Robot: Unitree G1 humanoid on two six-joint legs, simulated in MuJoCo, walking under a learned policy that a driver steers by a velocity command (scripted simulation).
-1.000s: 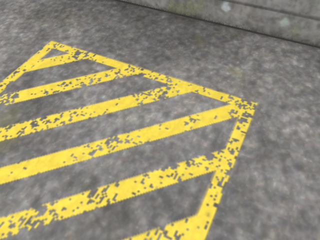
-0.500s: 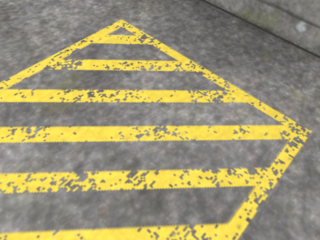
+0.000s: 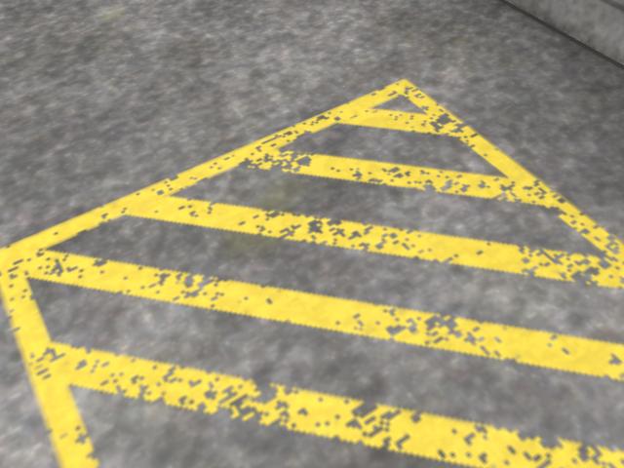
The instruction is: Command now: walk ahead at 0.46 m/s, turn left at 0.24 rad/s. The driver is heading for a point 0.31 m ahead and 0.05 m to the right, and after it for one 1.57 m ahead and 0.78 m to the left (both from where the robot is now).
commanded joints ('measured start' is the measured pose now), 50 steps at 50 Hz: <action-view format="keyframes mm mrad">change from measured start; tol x32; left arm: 1 0 136 20 -46 -1 -6 2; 50 -50 145 27 -185 8 -8 2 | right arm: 1 -97 -53 -8 -106 -13 -26 10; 50 -9 -62 -17 -187 2 44 3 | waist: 1 18 -155 69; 14 -127 -130 -109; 16 -89 266 -361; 33 -86 22 53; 39 58 47 -128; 41 47 -378 -371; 50 -10 -124 44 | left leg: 1 -266 93 18 -57 112 -25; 14 429 -27 138 -528 268 101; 16 935 356 -663 -689 22 323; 32 252 114 -202 -832 264 176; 38 402 122 -315 -602 389 120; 42 -278 -5 -113 250 -202 -25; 50 -198 133 -22 47 105 -50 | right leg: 1 126 -257 245 -211 87 -175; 14 95 -225 -73 246 748 -56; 16 -477 -2 -17 864 -320 21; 17 -593 -50 87 958 -315 4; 30 -376 -71 32 267 342 69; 37 -266 -30 57 115 171 17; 41 593 -474 746 7 -110 -260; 50 37 -300 113 -201 191 -184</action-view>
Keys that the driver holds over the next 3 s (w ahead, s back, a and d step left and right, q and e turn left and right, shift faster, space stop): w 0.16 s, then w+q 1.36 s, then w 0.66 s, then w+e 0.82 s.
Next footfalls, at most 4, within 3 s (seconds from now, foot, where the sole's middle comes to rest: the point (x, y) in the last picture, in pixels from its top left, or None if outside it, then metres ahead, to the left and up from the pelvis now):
0.28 left None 0.31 0.16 -0.78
0.78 right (338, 414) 0.63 0.01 -0.78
1.30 left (183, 366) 0.75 0.38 -0.78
1.78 right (187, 253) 1.10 0.42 -0.78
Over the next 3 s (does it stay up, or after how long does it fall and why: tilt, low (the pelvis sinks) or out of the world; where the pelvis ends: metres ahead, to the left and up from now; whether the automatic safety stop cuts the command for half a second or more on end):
stays up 1.38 0.81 -0.01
